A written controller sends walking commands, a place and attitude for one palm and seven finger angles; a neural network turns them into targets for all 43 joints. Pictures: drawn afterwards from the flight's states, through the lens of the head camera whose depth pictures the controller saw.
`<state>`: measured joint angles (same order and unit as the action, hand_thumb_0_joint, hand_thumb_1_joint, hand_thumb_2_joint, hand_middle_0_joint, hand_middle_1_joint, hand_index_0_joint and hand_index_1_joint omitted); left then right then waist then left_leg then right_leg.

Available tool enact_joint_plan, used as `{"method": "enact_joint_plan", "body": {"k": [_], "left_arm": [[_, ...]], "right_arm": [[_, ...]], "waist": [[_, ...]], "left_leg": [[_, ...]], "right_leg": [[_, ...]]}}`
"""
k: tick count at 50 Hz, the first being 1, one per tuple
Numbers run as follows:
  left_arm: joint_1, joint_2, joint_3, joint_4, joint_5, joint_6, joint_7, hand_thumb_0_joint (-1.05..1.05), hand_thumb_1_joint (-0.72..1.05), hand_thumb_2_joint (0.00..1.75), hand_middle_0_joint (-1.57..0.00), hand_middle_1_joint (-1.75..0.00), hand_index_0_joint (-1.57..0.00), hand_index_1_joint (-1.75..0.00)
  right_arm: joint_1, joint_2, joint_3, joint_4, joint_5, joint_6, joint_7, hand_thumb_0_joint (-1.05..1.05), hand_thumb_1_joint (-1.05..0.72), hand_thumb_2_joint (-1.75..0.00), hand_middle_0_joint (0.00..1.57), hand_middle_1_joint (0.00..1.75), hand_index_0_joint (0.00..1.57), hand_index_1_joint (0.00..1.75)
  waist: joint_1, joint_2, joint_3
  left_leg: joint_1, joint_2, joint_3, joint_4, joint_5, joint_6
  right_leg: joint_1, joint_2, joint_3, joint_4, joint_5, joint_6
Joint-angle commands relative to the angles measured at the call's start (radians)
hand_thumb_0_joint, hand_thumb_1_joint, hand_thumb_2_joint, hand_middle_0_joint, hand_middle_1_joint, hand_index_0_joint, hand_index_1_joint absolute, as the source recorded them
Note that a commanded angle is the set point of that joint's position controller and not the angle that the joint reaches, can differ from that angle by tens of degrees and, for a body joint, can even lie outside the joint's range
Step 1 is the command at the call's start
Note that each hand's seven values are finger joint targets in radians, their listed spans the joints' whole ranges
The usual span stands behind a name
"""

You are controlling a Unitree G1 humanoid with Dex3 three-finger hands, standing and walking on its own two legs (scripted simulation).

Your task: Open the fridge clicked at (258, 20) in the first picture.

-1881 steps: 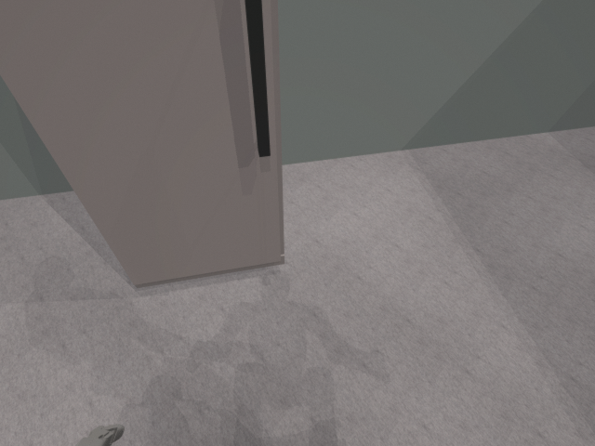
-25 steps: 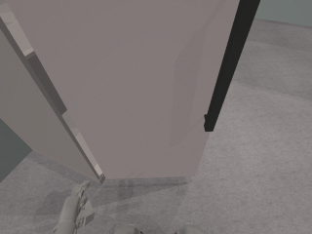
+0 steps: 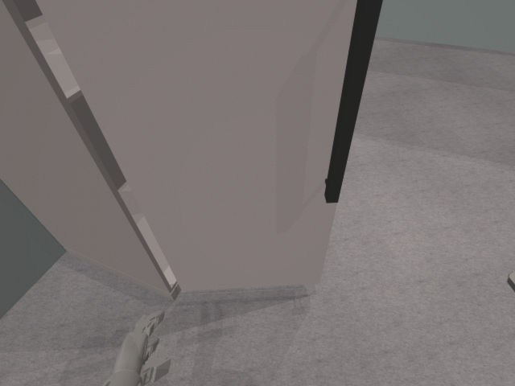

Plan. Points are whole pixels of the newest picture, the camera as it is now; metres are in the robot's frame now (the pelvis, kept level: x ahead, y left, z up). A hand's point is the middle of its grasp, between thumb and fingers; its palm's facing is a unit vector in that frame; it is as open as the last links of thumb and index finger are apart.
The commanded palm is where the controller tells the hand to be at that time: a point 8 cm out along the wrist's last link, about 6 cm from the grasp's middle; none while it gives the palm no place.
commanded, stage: stop stepping back and stand still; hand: right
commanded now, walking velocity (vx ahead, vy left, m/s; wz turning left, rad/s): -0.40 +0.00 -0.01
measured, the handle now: (344, 111) +0.58 -0.18 +0.13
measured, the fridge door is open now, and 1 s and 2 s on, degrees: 64 64 64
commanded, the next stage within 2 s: let the arm hang, fingers relaxed in 1.50 s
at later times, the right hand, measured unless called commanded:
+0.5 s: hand out of the picture +0.08 -0.29 +0.16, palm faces +0.51 +0.79 -0.33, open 7.4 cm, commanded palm +0.00 -0.32 +0.18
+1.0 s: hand out of the picture +0.04 -0.32 +0.16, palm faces +0.51 +0.76 -0.41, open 7.4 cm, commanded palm -0.02 -0.35 +0.18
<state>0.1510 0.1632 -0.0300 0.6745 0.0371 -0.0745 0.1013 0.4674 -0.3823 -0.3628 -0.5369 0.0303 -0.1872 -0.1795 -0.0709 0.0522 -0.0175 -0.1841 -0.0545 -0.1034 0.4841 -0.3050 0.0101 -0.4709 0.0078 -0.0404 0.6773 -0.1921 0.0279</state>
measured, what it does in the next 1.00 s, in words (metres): walks backwards: right foot, then right foot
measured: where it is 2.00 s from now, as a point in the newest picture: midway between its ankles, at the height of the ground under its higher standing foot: outside the picture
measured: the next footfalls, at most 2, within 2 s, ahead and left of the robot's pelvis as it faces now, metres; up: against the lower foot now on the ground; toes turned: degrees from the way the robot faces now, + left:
right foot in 0.02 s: +0.09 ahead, -0.10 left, +0.00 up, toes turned -2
right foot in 0.44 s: -0.06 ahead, -0.14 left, +0.00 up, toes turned -1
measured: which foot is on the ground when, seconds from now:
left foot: down 0.00-0.46, up 0.48-0.58, down 0.60-1.00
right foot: up 0.00-0.00, down 0.02-0.24, up 0.26-0.42, down 0.44-0.60, up 0.62-0.84, down 0.86-1.00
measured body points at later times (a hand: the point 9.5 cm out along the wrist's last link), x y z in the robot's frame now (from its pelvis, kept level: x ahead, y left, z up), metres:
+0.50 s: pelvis -0.14 -0.02 -0.01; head -0.16 -0.04 +0.44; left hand -0.03 +0.25 -0.09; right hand +0.05 -0.33 +0.18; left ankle -0.09 +0.09 -0.72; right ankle -0.10 -0.14 -0.74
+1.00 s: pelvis -0.16 -0.05 -0.01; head -0.17 -0.06 +0.44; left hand +0.01 +0.19 -0.08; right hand +0.01 -0.36 +0.18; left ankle -0.13 +0.06 -0.74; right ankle -0.11 -0.16 -0.74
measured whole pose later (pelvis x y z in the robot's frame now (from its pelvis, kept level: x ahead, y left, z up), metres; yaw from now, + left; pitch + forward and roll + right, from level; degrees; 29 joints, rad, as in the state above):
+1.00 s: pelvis -0.16 -0.05 -0.01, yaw -2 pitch -3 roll +0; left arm 0.23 0.20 -0.01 0.65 0.01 -0.15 0.09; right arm 0.48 -0.39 -0.42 -0.44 0.02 -0.17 -0.17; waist 0.00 0.03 0.02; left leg -0.26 0.00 0.04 0.61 -0.35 0.01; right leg -0.30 -0.01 -0.06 0.59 -0.24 -0.02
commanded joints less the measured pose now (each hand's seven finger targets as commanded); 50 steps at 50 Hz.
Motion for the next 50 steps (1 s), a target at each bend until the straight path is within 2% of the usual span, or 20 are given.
{"method": "enact_joint_plan", "body": {"k": [1,4,10,12,13,19,20,22,24,28,29,30,31,33,38,40,43,45,48,50], "left_arm": [[-0.086,0.170,0.068,-0.186,-0.025,-0.019,0.024,0.00,0.90,0.90,-0.20,-0.30,-0.20,-0.30],[-0.095,0.180,0.087,-0.224,-0.008,-0.036,-0.003,0.00,0.90,0.90,-0.20,-0.30,-0.20,-0.30],[-0.087,0.185,0.084,-0.264,-0.011,-0.053,-0.006,0.00,0.90,0.90,-0.20,-0.30,-0.20,-0.30],[-0.063,0.174,0.088,-0.254,-0.006,-0.038,-0.001,0.00,0.90,0.90,-0.20,-0.30,-0.20,-0.30],[-0.038,0.170,0.085,-0.219,-0.009,-0.044,0.000,0.00,0.90,0.90,-0.20,-0.30,-0.20,-0.30],[0.006,0.181,0.080,-0.160,-0.029,-0.078,0.025,0.00,0.90,0.90,-0.20,-0.30,-0.20,-0.30],[0.012,0.198,0.078,-0.158,-0.027,-0.089,0.029,0.00,0.90,0.90,-0.20,-0.30,-0.20,-0.30],[-0.002,0.225,0.078,-0.182,-0.033,-0.100,0.026,0.00,0.90,0.90,-0.20,-0.30,-0.20,-0.30],[-0.014,0.199,0.081,-0.170,-0.024,-0.102,0.014,0.00,0.90,0.90,-0.20,-0.30,-0.20,-0.30],[-0.038,0.182,0.069,-0.170,-0.020,-0.102,-0.012,0.00,0.90,0.90,-0.20,-0.30,-0.20,-0.30],[-0.031,0.186,0.078,-0.183,-0.017,-0.097,-0.011,0.00,0.90,0.90,-0.20,-0.30,-0.20,-0.30],[-0.032,0.164,0.085,-0.190,-0.014,-0.084,-0.016,0.00,0.90,0.90,-0.20,-0.30,-0.20,-0.30],[-0.006,0.180,0.087,-0.177,-0.012,-0.092,-0.015,0.00,0.90,0.90,-0.20,-0.30,-0.20,-0.30],[0.038,0.143,0.079,-0.129,-0.018,-0.108,-0.026,0.00,0.90,0.90,-0.20,-0.30,-0.20,-0.30],[0.001,0.145,0.065,-0.136,-0.028,-0.101,0.003,0.00,0.90,0.90,-0.20,-0.30,-0.20,-0.30],[-0.003,0.152,0.060,-0.138,-0.022,-0.114,0.011,0.00,0.90,0.90,-0.20,-0.30,-0.20,-0.30],[-0.023,0.200,0.064,-0.173,-0.024,-0.119,0.007,0.00,0.90,0.90,-0.20,-0.30,-0.20,-0.30],[-0.044,0.164,0.061,-0.162,-0.024,-0.123,0.001,0.00,0.90,0.90,-0.20,-0.30,-0.20,-0.30],[-0.040,0.161,0.056,-0.168,-0.027,-0.130,-0.012,0.00,0.90,0.90,-0.20,-0.30,-0.20,-0.30],[-0.038,0.160,0.064,-0.180,-0.022,-0.126,-0.018,0.00,0.90,0.90,-0.20,-0.30,-0.20,-0.30]], "right_arm": [[-0.052,-0.218,-0.130,-0.161,0.009,-0.045,0.009,0.00,-0.90,-0.90,0.20,0.30,0.20,0.30],[0.156,-0.213,-0.176,-0.106,0.044,-0.025,0.033,0.00,-0.90,-0.90,0.20,0.30,0.20,0.30],[0.142,-0.233,-0.196,-0.254,0.042,0.008,0.000,0.00,-0.90,-0.90,0.20,0.30,0.20,0.30],[0.086,-0.283,-0.220,-0.260,0.034,0.006,-0.011,0.00,-0.90,-0.90,0.20,0.30,0.20,0.30],[0.004,-0.275,-0.206,-0.281,0.026,0.002,-0.020,0.00,-0.90,-0.90,0.20,0.30,0.20,0.30],[-0.140,-0.164,-0.097,-0.056,0.000,0.000,-0.037,0.00,-0.90,-0.90,0.20,0.30,0.20,0.30],[-0.137,-0.163,-0.096,-0.040,-0.003,-0.004,-0.038,0.00,-0.90,-0.90,0.20,0.30,0.20,0.30],[-0.134,-0.163,-0.102,-0.105,-0.004,-0.025,-0.032,0.00,-0.90,-0.90,0.20,0.30,0.20,0.30],[-0.082,-0.259,-0.186,-0.166,-0.014,-0.042,-0.019,0.00,-0.90,-0.90,0.20,0.30,0.20,0.30],[0.063,-0.202,-0.161,-0.153,-0.007,-0.036,-0.016,0.00,-0.90,-0.90,0.20,0.30,0.20,0.30],[0.084,-0.238,-0.190,-0.150,-0.014,-0.037,-0.017,0.00,-0.90,-0.90,0.20,0.30,0.20,0.30],[0.060,-0.244,-0.194,-0.148,-0.010,-0.032,-0.014,0.00,-0.90,-0.90,0.20,0.30,0.20,0.30],[-0.020,-0.270,-0.222,-0.196,0.008,-0.051,-0.014,0.00,-0.90,-0.90,0.20,0.30,0.20,0.30],[-0.019,-0.243,-0.225,-0.130,0.006,-0.059,-0.020,0.00,-0.90,-0.90,0.20,0.30,0.20,0.30],[-0.039,-0.197,-0.159,-0.049,0.008,-0.043,-0.016,0.00,-0.90,-0.90,0.20,0.30,0.20,0.30],[-0.068,-0.188,-0.143,-0.071,0.008,-0.048,-0.016,0.00,-0.90,-0.90,0.20,0.30,0.20,0.30],[-0.099,-0.177,-0.144,-0.157,0.007,-0.061,-0.015,0.00,-0.90,-0.90,0.20,0.30,0.20,0.30],[-0.089,-0.212,-0.173,-0.171,-0.008,-0.065,-0.009,0.00,-0.90,-0.90,0.20,0.30,0.20,0.30],[-0.035,-0.199,-0.173,-0.137,-0.010,-0.059,-0.009,0.00,-0.90,-0.90,0.20,0.30,0.20,0.30],[-0.030,-0.201,-0.170,-0.141,0.000,-0.062,-0.005,0.00,-0.90,-0.90,0.20,0.30,0.20,0.30]], "waist": [[0.054,-0.158,-0.157],[0.018,-0.264,-0.238],[0.056,-0.210,-0.083],[0.073,0.103,-0.011],[0.070,0.134,0.006],[0.101,0.021,0.002],[0.097,-0.043,0.029],[0.091,-0.299,0.040],[0.084,-0.357,0.027],[0.059,-0.244,0.042],[0.053,-0.106,0.037],[0.059,0.176,0.053],[0.079,0.176,0.036],[0.093,-0.005,-0.062],[0.088,0.088,0.047],[0.088,0.023,0.032],[0.075,-0.259,0.033],[0.069,-0.354,0.047],[0.057,-0.207,0.050],[0.078,-0.020,0.031]], "left_leg": [[-0.055,0.062,0.000,0.071,0.481,-0.018],[-0.120,-0.027,0.017,0.299,-0.211,-0.024],[0.114,0.014,0.118,-0.039,-0.132,0.030],[-0.313,0.347,-0.367,-0.405,-0.472,0.185],[-0.387,0.400,-0.399,-0.408,-0.470,0.220],[-0.240,0.262,-0.044,-0.172,-0.362,0.096],[-0.230,0.210,-0.015,-0.094,-0.361,0.080],[-0.268,0.038,0.164,0.242,-0.186,0.005],[-0.213,0.022,0.157,0.480,-0.174,-0.006],[0.131,0.021,0.198,0.085,-0.176,0.028],[0.174,0.083,0.075,-0.069,-0.228,0.068],[0.136,0.309,-0.324,-0.262,-0.430,0.176],[0.050,0.427,-0.436,-0.323,-0.256,0.219],[-0.016,0.378,-0.303,-0.269,-0.305,0.198],[-0.291,0.309,-0.108,-0.267,-0.417,0.135],[-0.264,0.252,-0.040,-0.179,-0.372,0.101],[-0.241,0.055,0.146,0.196,-0.156,-0.001],[-0.126,0.052,0.129,0.345,-0.167,-0.013],[0.045,0.060,0.146,0.032,-0.053,-0.006],[-0.013,0.162,-0.057,-0.143,-0.027,0.059]], "right_leg": [[0.322,-0.157,0.116,-0.273,0.635,-0.042],[0.331,-0.323,0.258,-0.365,0.679,-0.138],[-0.053,-0.139,0.112,-0.416,-0.414,-0.053],[0.116,0.013,0.040,0.131,-0.210,0.009],[0.111,0.003,0.076,0.304,-0.182,0.005],[0.241,-0.042,-0.019,-0.108,-0.247,-0.052],[0.218,-0.065,0.035,-0.225,-0.340,-0.078],[0.215,-0.253,0.352,-0.443,-0.505,-0.161],[0.052,-0.299,0.462,-0.568,-0.700,-0.187],[-0.142,-0.196,0.198,-0.384,-0.542,-0.115],[-0.203,-0.111,0.109,-0.157,-0.493,-0.081],[-0.314,-0.017,0.021,0.183,-0.386,-0.047],[-0.256,-0.030,0.022,0.389,-0.263,-0.028],[-0.130,-0.063,0.050,0.406,-0.231,-0.022],[0.193,-0.059,-0.048,0.065,-0.200,-0.042],[0.290,-0.038,-0.062,-0.108,-0.205,-0.057],[0.247,-0.258,0.317,-0.413,-0.354,-0.157],[0.047,-0.282,0.350,-0.545,-0.580,-0.163],[-0.008,-0.189,0.181,-0.388,-0.404,-0.115],[0.046,-0.071,0.077,-0.173,-0.231,-0.066]]}}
